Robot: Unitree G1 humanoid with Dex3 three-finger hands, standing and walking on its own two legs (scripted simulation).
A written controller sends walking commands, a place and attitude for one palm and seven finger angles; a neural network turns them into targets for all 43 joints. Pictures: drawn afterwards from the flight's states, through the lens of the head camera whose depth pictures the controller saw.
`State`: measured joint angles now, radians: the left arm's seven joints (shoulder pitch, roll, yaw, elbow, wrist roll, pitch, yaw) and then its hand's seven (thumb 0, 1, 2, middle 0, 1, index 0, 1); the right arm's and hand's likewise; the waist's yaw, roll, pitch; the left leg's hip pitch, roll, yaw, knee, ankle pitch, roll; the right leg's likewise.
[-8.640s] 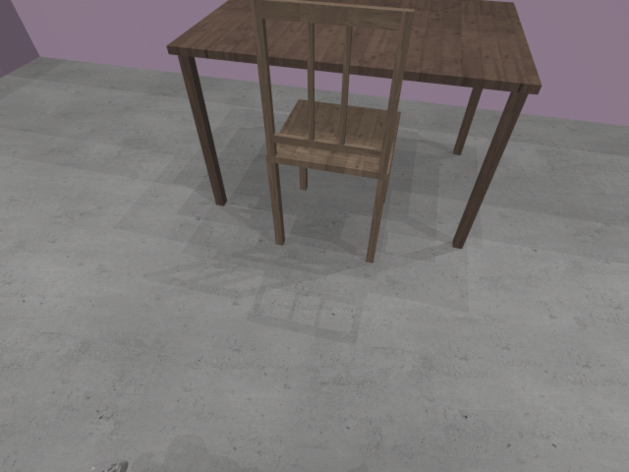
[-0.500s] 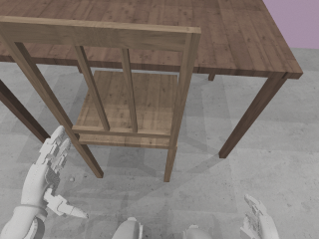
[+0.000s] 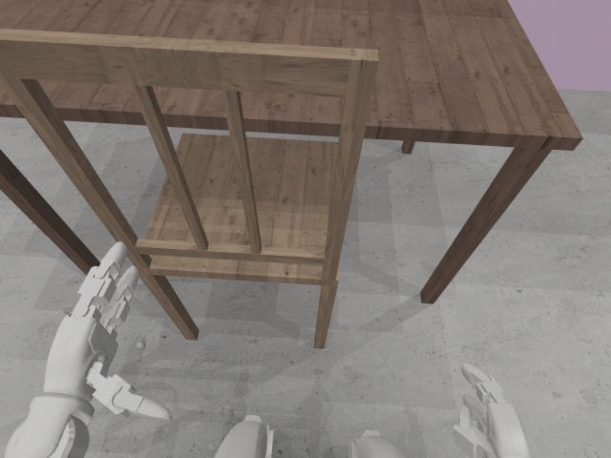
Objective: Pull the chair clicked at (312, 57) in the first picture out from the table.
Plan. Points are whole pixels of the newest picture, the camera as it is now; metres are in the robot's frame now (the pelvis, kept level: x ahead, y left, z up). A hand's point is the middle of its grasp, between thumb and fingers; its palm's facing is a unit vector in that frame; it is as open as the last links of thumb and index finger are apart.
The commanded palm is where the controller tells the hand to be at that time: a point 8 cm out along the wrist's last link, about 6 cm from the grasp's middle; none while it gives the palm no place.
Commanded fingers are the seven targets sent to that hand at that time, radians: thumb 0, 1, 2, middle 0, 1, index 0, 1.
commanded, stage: aim the fingers beside a spindle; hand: left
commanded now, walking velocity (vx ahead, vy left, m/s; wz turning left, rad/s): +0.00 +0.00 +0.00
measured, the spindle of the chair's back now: (179, 185) +0.48 +0.22 +0.04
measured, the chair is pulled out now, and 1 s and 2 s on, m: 0.00 0.00 0.00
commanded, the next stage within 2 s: push the fingers through the gap in 1.92 s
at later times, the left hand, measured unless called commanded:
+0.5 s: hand (154, 322) +0.27 +0.20 +0.02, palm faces -0.02 -1.00 -0.06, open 16.9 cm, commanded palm +0.26 +0.26 +0.03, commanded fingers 0.00 -0.50 0.30 -0.06 -0.08 -0.06 -0.08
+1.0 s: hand (168, 296) +0.32 +0.20 +0.01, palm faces -0.03 -1.00 -0.05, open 16.9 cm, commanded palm +0.30 +0.25 +0.00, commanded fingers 0.00 -0.50 0.30 -0.06 -0.08 -0.06 -0.08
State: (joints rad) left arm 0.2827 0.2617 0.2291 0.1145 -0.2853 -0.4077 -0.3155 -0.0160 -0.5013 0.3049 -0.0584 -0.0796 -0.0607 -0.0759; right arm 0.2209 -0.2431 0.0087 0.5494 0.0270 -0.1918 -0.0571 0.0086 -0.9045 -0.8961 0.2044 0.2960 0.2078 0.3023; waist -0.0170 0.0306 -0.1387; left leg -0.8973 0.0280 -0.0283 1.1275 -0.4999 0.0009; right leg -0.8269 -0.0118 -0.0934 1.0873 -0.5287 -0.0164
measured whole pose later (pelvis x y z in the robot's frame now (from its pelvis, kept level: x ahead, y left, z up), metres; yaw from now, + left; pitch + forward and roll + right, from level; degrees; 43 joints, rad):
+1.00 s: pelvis -0.01 +0.01 -0.02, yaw -1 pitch +20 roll -3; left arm -0.07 0.28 0.24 0.38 -0.24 -0.44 -0.28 -0.02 -0.50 0.30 -0.06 -0.08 -0.06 -0.08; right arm 0.22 -0.26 0.01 0.58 0.01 -0.14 -0.04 0.01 -0.91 -0.90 0.20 0.30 0.21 0.30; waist -0.04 0.03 -0.14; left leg -1.06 0.03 -0.01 1.23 -0.52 0.02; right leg -1.00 -0.02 -0.07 1.19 -0.54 0.00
